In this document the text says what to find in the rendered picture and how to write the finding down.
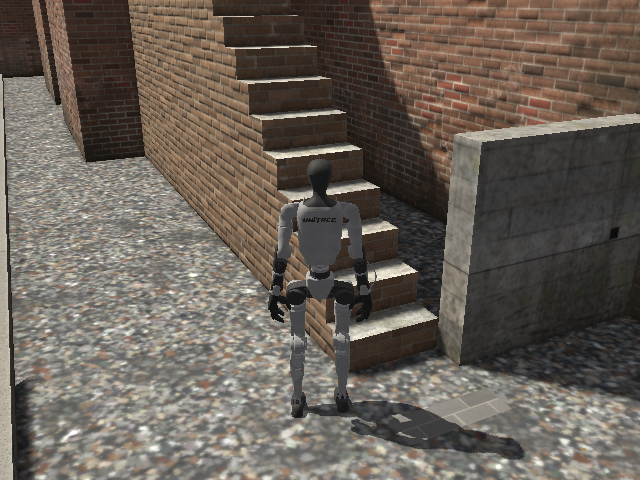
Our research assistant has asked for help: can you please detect stairs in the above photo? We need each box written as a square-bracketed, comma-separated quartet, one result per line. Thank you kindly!
[128, 0, 439, 373]

